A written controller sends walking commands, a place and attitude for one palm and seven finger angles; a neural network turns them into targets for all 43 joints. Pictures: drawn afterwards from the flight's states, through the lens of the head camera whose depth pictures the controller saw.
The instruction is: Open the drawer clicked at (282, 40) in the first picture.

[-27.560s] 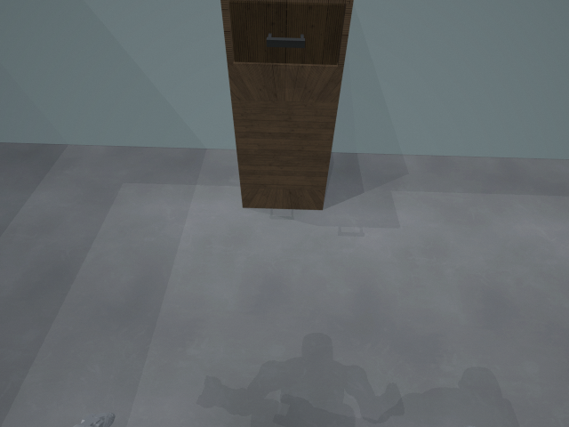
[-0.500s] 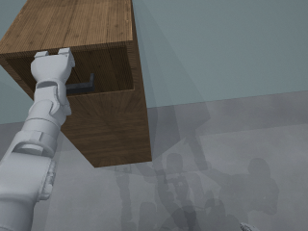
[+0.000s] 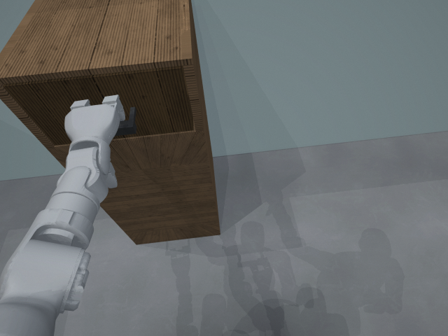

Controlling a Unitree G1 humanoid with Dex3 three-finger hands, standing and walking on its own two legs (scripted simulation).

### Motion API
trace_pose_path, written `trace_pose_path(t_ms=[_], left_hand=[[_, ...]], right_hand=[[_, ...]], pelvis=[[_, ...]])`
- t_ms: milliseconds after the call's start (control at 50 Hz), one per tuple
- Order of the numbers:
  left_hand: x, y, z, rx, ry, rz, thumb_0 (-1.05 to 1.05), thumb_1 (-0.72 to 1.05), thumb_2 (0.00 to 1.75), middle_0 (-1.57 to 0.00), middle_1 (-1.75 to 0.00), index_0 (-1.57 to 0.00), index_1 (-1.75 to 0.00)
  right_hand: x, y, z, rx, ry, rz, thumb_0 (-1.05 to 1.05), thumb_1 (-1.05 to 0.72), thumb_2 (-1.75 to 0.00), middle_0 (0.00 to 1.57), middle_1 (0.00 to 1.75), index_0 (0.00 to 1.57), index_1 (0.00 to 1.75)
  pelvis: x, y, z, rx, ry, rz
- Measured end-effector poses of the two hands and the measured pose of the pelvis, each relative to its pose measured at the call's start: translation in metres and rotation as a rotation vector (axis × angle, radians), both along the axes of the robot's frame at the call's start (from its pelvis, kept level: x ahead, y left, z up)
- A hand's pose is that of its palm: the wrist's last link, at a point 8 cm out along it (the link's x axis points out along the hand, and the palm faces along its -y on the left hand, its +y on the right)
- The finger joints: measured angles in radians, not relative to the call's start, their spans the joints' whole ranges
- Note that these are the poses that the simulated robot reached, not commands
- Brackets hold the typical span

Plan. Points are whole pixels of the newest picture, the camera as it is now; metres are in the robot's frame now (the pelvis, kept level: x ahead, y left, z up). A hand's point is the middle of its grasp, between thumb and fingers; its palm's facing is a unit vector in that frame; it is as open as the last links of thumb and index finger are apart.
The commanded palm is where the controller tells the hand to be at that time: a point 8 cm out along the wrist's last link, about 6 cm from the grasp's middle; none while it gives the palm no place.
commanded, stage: lower the fingers behind the handle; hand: left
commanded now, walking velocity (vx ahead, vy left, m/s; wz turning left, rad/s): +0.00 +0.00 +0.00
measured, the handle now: (108, 122) +0.53 +0.25 +0.06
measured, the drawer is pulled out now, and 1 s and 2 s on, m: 0.00 0.00 0.00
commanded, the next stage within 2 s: lift the fingers back up to retry in 1.20 s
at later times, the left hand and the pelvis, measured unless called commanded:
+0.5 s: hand (110, 148) +0.45 +0.22 +0.07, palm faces +0.03 +0.00 -1.00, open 14.0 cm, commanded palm +0.42 +0.22 +0.10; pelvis +0.00 +0.00 +0.00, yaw +1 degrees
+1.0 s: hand (110, 145) +0.46 +0.22 +0.07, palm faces +0.01 +0.03 -1.00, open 13.9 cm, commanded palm +0.44 +0.23 +0.08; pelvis -0.03 +0.00 -0.01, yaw +0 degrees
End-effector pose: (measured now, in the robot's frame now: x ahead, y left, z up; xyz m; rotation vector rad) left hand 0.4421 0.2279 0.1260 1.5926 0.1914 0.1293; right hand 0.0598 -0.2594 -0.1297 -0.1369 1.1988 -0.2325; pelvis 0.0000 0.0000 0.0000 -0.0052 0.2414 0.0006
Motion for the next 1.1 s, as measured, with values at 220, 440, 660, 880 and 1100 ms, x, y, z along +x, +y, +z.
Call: trace_pose_path(t_ms=[220,440,660,880,1100], left_hand=[[-0.003,-0.004,0.003,-0.037,0.012,-0.123,0.00,-0.49,0.30,-0.30,-1.21,-0.30,-1.19],[-0.013,-0.006,-0.006,-0.030,-0.065,-0.116,0.00,-0.49,0.30,-0.26,-1.18,-0.27,-1.20],[-0.009,-0.010,-0.004,-0.004,-0.042,-0.081,0.00,-0.49,0.30,-0.29,-1.19,-0.26,-1.27],[-0.007,-0.009,-0.004,-0.003,-0.042,-0.094,0.00,-0.49,0.30,-0.29,-1.23,-0.26,-1.30],[-0.005,-0.009,-0.003,0.005,-0.044,-0.097,0.00,-0.49,0.30,-0.31,-1.26,-0.27,-1.33]], right_hand=[[0.005,-0.009,0.009,-0.060,-0.014,0.013,0.01,-0.90,-0.89,0.20,0.30,0.21,0.30],[0.005,-0.008,0.005,-0.039,-0.011,0.024,0.01,-0.90,-0.89,0.20,0.30,0.20,0.30],[-0.008,-0.002,0.002,-0.028,-0.008,0.016,0.01,-0.90,-0.89,0.20,0.30,0.20,0.30],[-0.041,-0.012,0.001,-0.064,0.038,0.001,0.01,-0.90,-0.89,0.20,0.30,0.21,0.30],[-0.069,-0.015,-0.001,-0.085,0.066,-0.024,0.01,-0.90,-0.89,0.20,0.30,0.20,0.30]], pelvis=[[0.001,-0.002,-0.001,-0.003,-0.018,0.012],[-0.002,-0.001,-0.004,-0.003,-0.004,0.012],[-0.011,-0.002,-0.005,-0.001,-0.001,0.010],[-0.023,-0.003,-0.011,-0.001,0.019,0.005],[-0.036,-0.001,-0.016,-0.002,0.038,0.002]])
